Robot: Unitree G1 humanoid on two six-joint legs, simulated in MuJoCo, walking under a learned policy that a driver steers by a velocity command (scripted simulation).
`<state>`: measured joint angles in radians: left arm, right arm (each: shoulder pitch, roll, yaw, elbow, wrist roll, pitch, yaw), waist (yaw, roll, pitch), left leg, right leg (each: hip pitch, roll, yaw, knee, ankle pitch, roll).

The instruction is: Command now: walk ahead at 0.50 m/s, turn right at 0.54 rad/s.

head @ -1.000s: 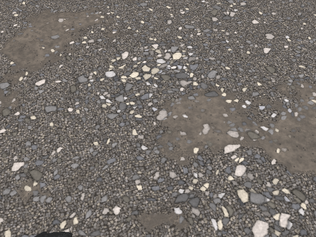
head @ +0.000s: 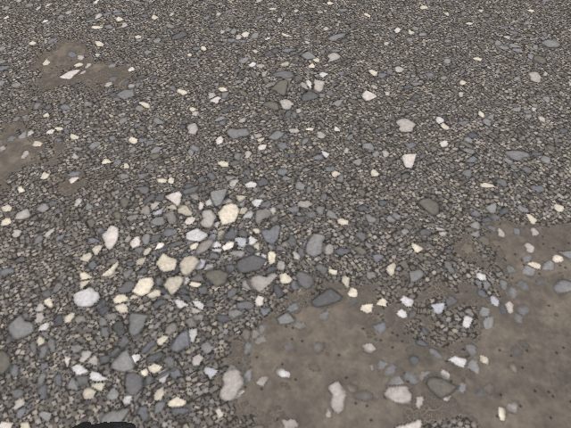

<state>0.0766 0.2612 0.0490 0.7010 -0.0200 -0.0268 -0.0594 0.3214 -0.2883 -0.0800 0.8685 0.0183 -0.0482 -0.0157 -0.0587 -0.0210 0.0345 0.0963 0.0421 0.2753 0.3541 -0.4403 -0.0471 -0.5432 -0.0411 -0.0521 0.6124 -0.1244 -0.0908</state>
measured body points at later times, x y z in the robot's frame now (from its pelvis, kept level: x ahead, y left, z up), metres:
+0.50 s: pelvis +0.29 -0.01 +0.01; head +0.32 -0.03 +0.46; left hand +0.37 +0.27 -0.10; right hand +0.47 -0.29 -0.07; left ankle +0.46 +0.07 -0.71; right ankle +0.13 -0.09 -0.72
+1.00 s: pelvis +0.52 -0.06 +0.01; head +0.56 -0.07 +0.46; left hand +0.77 +0.16 -0.06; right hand +0.53 -0.35 -0.12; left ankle +0.46 +0.07 -0.71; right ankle +0.63 -0.18 -0.72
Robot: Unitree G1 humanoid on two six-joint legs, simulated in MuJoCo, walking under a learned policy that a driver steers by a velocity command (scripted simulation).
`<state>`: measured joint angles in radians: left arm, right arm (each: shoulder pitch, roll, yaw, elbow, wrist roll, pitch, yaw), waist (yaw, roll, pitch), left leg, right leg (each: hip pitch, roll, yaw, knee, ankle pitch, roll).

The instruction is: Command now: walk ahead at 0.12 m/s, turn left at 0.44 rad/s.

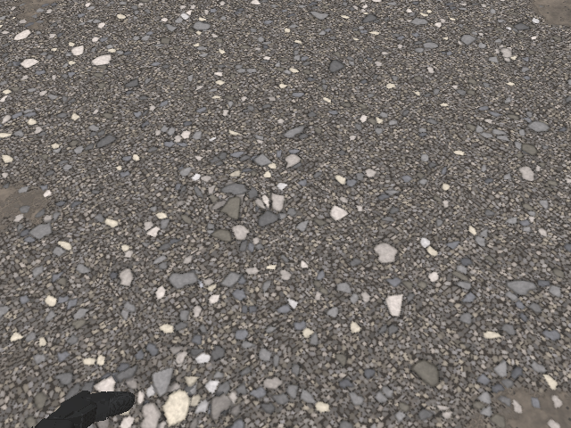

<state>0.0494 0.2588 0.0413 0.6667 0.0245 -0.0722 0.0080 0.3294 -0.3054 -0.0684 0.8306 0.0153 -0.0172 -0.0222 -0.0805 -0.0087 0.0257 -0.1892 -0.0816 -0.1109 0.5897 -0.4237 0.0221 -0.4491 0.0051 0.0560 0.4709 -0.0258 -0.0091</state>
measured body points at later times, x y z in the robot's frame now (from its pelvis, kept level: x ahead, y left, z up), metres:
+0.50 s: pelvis +0.02 +0.03 +0.01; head +0.04 +0.07 +0.46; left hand +0.08 +0.35 -0.11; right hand +0.22 -0.21 -0.07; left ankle +0.01 +0.12 -0.73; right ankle +0.08 -0.11 -0.66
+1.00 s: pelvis +0.04 +0.02 +0.01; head +0.05 +0.02 +0.46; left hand +0.06 +0.31 -0.11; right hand +0.25 -0.18 -0.11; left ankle +0.01 +0.12 -0.73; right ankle +0.07 -0.10 -0.73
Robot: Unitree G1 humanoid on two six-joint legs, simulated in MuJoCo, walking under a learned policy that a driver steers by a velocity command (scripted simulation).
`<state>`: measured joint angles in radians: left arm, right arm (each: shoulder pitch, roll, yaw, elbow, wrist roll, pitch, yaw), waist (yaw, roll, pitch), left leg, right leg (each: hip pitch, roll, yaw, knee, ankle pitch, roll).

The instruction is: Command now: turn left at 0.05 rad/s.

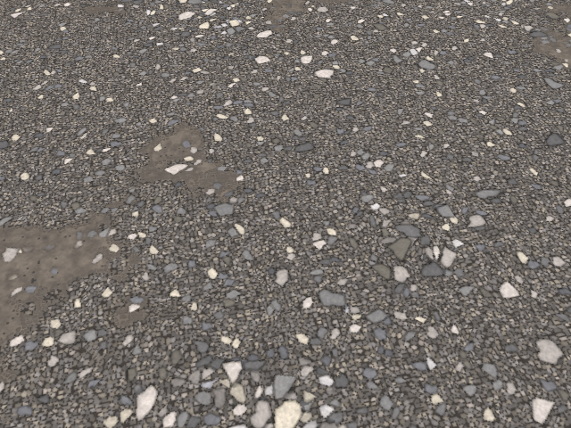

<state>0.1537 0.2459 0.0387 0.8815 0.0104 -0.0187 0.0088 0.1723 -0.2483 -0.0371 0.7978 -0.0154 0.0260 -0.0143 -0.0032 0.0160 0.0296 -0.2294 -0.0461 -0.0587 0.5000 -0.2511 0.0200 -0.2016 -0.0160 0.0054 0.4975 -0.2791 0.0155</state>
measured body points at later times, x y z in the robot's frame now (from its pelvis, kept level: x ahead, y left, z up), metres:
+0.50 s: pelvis +0.00 -0.01 +0.00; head +0.01 -0.01 +0.45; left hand +0.07 +0.25 -0.14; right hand +0.07 -0.28 -0.14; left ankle +0.01 +0.11 -0.74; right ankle -0.01 -0.13 -0.74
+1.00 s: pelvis +0.09 +0.02 +0.01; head +0.10 +0.04 +0.46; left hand +0.19 +0.29 -0.13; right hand +0.05 -0.23 -0.13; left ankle +0.03 +0.11 -0.74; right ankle +0.08 -0.12 -0.66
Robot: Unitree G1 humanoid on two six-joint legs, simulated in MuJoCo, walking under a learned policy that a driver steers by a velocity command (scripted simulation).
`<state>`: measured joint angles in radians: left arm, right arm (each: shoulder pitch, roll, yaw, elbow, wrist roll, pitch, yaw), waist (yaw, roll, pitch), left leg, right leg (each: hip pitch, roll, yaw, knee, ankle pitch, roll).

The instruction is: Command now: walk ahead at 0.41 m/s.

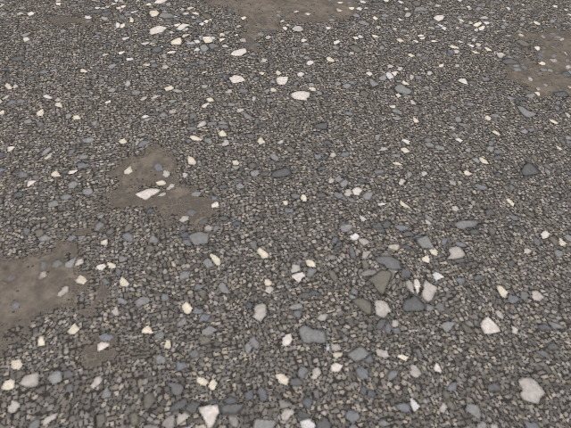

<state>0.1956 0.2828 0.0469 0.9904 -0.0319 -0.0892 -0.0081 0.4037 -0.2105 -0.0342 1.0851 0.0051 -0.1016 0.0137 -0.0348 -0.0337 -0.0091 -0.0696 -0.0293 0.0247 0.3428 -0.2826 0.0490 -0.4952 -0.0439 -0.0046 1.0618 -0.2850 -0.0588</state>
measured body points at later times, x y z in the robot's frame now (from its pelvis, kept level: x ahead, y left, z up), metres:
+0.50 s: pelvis +0.28 -0.07 +0.00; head +0.30 -0.08 +0.44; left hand +0.41 +0.18 -0.13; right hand +0.34 -0.36 -0.12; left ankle +0.32 +0.10 -0.66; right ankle +0.30 -0.13 -0.74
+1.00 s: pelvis +0.58 -0.08 +0.00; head +0.60 -0.09 +0.45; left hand +0.78 +0.13 -0.12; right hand +0.54 -0.36 -0.12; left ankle +0.62 +0.00 -0.74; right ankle +0.53 -0.22 -0.67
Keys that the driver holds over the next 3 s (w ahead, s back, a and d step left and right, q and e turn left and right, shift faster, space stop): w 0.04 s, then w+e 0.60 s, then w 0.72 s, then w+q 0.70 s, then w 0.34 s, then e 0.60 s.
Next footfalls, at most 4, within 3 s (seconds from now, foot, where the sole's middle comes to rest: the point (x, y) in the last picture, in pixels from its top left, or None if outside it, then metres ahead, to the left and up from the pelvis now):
0.30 right None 0.34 -0.14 -0.78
0.78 left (279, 375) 0.66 -0.01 -0.78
1.28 right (403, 318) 0.82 -0.35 -0.78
1.86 left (346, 220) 1.18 -0.23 -0.78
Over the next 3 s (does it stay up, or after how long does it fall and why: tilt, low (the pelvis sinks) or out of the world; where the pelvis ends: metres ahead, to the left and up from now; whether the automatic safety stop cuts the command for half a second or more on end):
stays up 1.48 -0.35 -0.01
